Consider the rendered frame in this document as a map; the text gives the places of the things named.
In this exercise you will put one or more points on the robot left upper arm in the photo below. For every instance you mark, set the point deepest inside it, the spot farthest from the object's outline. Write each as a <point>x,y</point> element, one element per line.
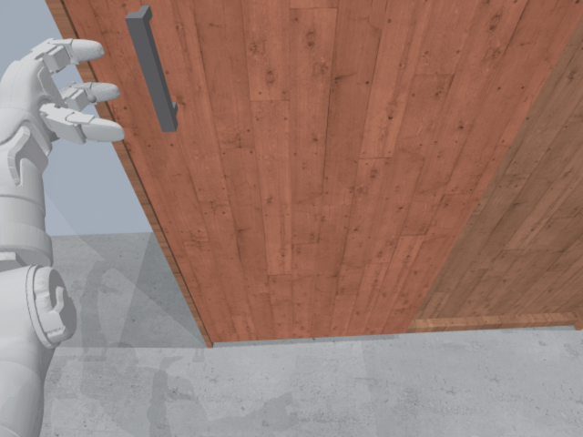
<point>36,314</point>

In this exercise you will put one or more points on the wardrobe door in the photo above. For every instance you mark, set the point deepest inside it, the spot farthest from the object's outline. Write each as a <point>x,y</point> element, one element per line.
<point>521,251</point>
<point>328,153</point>

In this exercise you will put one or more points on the handle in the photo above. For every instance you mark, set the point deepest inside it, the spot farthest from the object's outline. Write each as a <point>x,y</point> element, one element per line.
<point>148,57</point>

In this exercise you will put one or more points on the robot left hand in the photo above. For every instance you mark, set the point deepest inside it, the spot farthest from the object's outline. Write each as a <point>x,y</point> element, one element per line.
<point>27,85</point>

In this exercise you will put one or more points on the robot left forearm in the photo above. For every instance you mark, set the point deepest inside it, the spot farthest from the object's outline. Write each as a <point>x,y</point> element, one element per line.
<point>24,148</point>

